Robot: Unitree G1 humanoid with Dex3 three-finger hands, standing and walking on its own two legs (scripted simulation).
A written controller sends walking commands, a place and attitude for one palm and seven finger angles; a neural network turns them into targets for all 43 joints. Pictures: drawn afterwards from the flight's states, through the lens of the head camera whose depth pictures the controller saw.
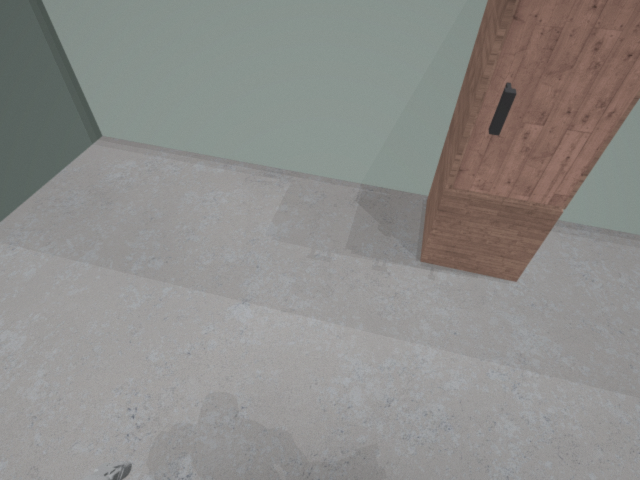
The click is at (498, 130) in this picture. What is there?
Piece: cupboard door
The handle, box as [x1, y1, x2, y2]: [489, 82, 515, 135]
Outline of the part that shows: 507,82 489,127 489,133 498,135 515,95 515,89 511,88 510,83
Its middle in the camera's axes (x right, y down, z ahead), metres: +0.49 -0.35 +1.04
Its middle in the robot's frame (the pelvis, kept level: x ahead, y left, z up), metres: +1.03 -0.44 -0.04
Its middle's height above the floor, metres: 0.73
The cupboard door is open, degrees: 0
